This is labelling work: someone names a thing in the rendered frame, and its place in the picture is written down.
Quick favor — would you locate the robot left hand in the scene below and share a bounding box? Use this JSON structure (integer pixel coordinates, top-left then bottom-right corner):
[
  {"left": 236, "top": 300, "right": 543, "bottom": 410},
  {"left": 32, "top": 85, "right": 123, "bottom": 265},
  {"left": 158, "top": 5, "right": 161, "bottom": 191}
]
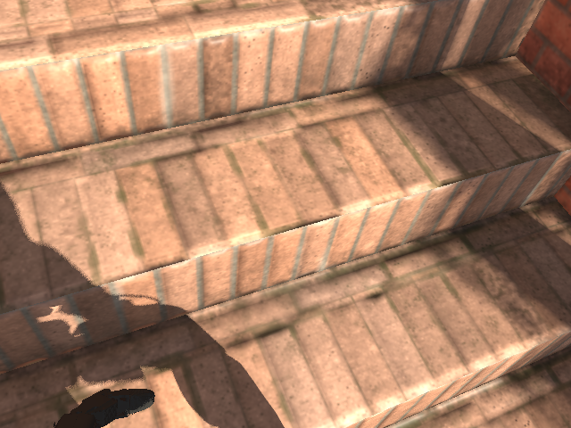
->
[{"left": 54, "top": 389, "right": 155, "bottom": 428}]

